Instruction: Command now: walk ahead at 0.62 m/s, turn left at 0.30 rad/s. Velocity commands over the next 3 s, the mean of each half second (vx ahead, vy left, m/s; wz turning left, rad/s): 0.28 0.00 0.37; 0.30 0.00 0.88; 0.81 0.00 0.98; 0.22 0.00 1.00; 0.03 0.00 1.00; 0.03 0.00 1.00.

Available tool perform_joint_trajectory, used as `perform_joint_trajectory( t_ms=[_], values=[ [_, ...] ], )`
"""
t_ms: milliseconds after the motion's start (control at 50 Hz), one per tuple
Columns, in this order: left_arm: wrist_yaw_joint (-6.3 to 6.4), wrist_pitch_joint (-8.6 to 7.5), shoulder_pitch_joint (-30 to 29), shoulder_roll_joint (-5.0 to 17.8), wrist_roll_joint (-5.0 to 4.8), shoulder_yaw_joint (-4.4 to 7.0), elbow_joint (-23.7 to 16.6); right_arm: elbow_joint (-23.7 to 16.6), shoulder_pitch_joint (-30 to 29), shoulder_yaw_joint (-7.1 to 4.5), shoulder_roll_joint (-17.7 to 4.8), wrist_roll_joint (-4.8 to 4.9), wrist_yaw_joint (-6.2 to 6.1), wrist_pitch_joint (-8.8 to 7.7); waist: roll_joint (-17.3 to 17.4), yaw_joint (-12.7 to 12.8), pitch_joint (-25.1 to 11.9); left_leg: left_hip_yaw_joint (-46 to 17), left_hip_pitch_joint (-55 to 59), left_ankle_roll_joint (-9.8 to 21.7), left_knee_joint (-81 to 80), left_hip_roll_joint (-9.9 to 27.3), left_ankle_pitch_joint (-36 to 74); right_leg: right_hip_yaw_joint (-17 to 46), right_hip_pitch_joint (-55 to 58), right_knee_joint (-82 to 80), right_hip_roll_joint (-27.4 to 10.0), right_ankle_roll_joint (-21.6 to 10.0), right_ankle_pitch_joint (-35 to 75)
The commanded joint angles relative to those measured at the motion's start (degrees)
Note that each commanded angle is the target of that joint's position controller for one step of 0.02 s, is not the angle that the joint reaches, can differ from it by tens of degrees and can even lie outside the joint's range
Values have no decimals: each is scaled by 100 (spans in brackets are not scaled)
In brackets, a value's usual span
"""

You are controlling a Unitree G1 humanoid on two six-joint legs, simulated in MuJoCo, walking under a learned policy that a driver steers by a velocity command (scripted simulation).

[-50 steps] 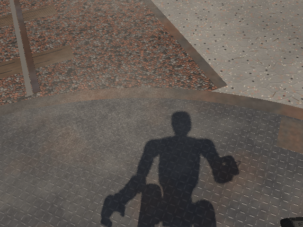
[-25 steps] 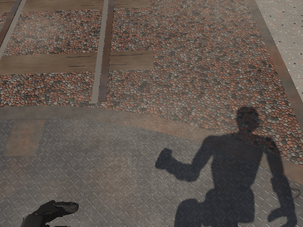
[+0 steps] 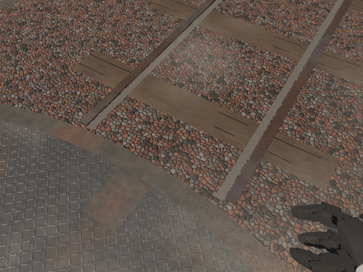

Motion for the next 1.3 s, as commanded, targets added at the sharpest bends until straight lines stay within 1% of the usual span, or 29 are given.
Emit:
perform_joint_trajectory(
  t_ms=[20, 40, 60, 80, 100, 140, 240, 360, 420, 440, 460, 480, 520, 560, 700, 740, 780, 820, 840, 860, 880, 900, 960, 1040, 1180, 1220, 1260, 1280, 1300],
  values=[
    [57, -34, -430, 849, 5, 153, -680, 896, 2861, -418, -1177, -101, -274, -31, 136, -1353, -1441, -1080, 5232, 97, -4, 884, 2160, 209, -3221, 4605, -249, -555, 1638],
    [104, 4, 197, 573, 36, 133, -709, 651, 2823, -485, -1591, 9, -321, -35, 979, -853, -2217, -2621, 6130, 317, 1154, 2174, 7725, 840, -4170, 6722, 183, -481, -1669],
    [181, 46, 186, 676, -395, 109, -944, 696, 3286, -645, -1652, 237, -368, -28, 725, -1317, -3608, -3423, 7119, 1403, 600, 2992, 7814, 2112, -5094, 7687, 667, -439, -1272],
    [189, 61, -466, 802, -324, 81, -1018, 664, 2854, -636, -1372, 322, -485, 33, 185, -1197, -2917, -3063, 6040, 1258, -215, 2523, 5441, 1903, -5385, 7249, 313, -390, -394],
    [127, 82, -894, 836, -161, 89, -1027, 729, 2226, -495, -887, 387, -498, 14, -103, -849, -1640, -2508, 4754, 950, -664, 2057, 4370, 1688, -5274, 6410, -41, -361, -31],
    [54, 251, -903, 562, 32, 32, -892, 856, 1949, -325, -390, 337, -546, -45, -346, -418, -614, -1814, 3086, 613, -1253, 1662, 4375, 1677, -4554, 5390, -197, -277, 44],
    [-6, 404, -1156, 135, 76, -20, -964, 1238, 1952, -323, -458, 304, -448, -206, 121, -128, -643, -686, 2290, 238, -1622, 838, 4872, 1191, -3669, 3509, 68, -340, 1154],
    [190, 459, -2186, 461, 18, 23, -1345, 1421, 2389, -506, -680, 316, -490, 61, 294, -554, -473, -1251, 2598, -5, -956, 768, 3893, 1329, -3553, 2176, 411, -395, 1907],
    [263, 324, -1630, 739, 72, 108, -1205, 1289, 2128, -607, -810, 342, -543, 173, 124, -222, -326, -1720, 2386, -274, 3, 520, 2719, 1499, -2662, 910, 388, -548, 2319],
    [304, 227, -1236, 1068, 120, 182, -1173, 1110, 2165, -578, -632, 392, -540, 154, -439, -148, -681, -1549, 1819, -492, 1054, 92, 1371, 2097, -1590, 853, -471, -752, 4404],
    [284, 265, -1139, 1380, 84, 216, -1343, 1051, 2980, -529, -170, 444, -587, 176, -1564, -446, -1480, -845, 1007, -652, 2768, -782, -3400, 3405, -477, 1200, -2350, -1500, 7446],
    [265, 391, -1229, 1197, -58, 219, -1412, 1163, 3315, -609, -572, 290, -642, 289, -1466, -471, -2001, -629, 765, -709, 3665, -667, -3904, 3974, -685, 964, -2771, -2073, 7256],
    [331, 526, -2015, 601, -19, 59, -1646, 1109, 2557, -727, -805, 148, -560, 508, -647, -571, -960, -659, 568, -928, 4009, -134, -3008, 2996, -1800, 394, -1953, -1871, 4400],
    [374, 605, -2484, 588, 60, 49, -1717, 992, 2376, -717, -630, 204, -420, 705, -934, -702, -415, -508, 694, -1158, 3773, 58, -2575, 2102, -2543, 8, -1427, -1603, 3103],
    [214, 542, -2407, 862, 134, 232, -1643, 423, 1716, -572, -326, 291, -205, 822, -1068, -570, -525, -53, 1359, -1066, 1817, 403, -2129, 962, -2725, -27, -1543, -1431, 2104],
    [125, 544, -2345, 1139, 142, 351, -1682, 254, 1612, -607, -523, 283, -71, 818, -1316, -527, -759, 249, 1765, -887, 1338, 372, -2284, 1003, -2872, -402, -1697, -1202, -241],
    [123, 580, -2486, 1375, 150, 440, -1775, 198, 1697, -675, -737, 313, 103, 793, -1357, -644, -697, 516, 2360, -675, 920, 300, -2508, 1016, -3350, -753, -1841, -930, -1667],
    [108, 636, -2850, 1366, 143, 468, -1886, 466, 2441, -682, -659, 352, 144, 742, -887, -1097, -516, 754, 3420, -431, 152, 149, -2322, 527, -4094, -273, -1651, -543, -2091],
    [92, 683, -3131, 1121, 179, 433, -1948, 900, 3343, -732, -707, 357, 54, 689, -21, -1517, -355, 416, 4163, -218, -377, 87, -2594, 80, -4781, 1106, -1223, -297, -2186],
    [8, 743, -3163, 481, 128, 254, -1903, 1072, 3646, -761, -903, 316, -111, 617, 1606, -1672, 267, -1493, 4049, 151, -1333, 994, -3941, -342, -5970, 3853, -468, -166, -2033],
    [-22, 732, -3499, 190, 79, 117, -2426, 538, 2981, -705, -1242, 233, -264, 527, 1676, -1344, 555, -4352, 3387, 785, -2447, 2044, -5469, 816, -7351, 4687, 115, 51, -1211],
    [-65, 585, -4050, 597, 87, 194, -2688, 452, 2588, -723, -1239, 171, -433, 514, 804, -1304, 765, -4342, 3044, 857, -2990, 2121, -5453, 1513, -7456, 4596, -169, 64, -60],
    [-141, 438, -2979, 1001, 235, 338, -2090, 382, 2255, -728, -1204, 236, -460, 309, 581, -738, 252, -3010, 3106, 557, -2781, 1310, -3458, 1421, -6242, 4047, -159, 201, 1151],
    [-183, 540, -3286, 785, 120, 305, -2086, 669, 2955, -691, -986, 303, -353, 78, 222, -918, 196, -2778, 3434, 571, -2719, 1056, -2456, 1400, -6101, 3524, 11, 156, 1526],
    [-246, 393, -4425, 632, 34, 212, -2479, 812, 3402, -747, -1047, 281, -441, -21, 537, -1335, 414, -3065, 3465, 613, -2432, 997, -1588, 1447, -5605, 2017, 258, 112, 1721],
    [-226, 339, -4274, 694, 12, 219, -2543, 826, 3263, -766, -1118, 308, -486, -51, 665, -1171, 391, -3219, 3359, 519, -2309, 1103, -688, 1488, -4895, 1648, 290, -16, 1615],
    [-104, 263, -3151, 900, -16, 305, -2301, 750, 2748, -793, -1270, 306, -461, -91, 671, -518, -50, -2984, 2719, 218, -1514, 956, 1386, 1341, -2926, 1370, 561, -213, 1131],
    [26, 217, -1887, 1193, -2, 439, -1965, 740, 2539, -812, -1349, 308, -398, -130, 241, 132, -765, -2610, 2129, 22, -41, 559, 2133, 1327, -1179, 1373, 521, -361, 1050],
    [187, 185, -556, 1628, 117, 583, -1781, 674, 2443, -731, -1076, 312, -350, -206, -326, 732, -1703, -2138, 1128, -93, 1908, 12, 1253, 2149, 548, 1378, -388, -515, -468]
  ],
)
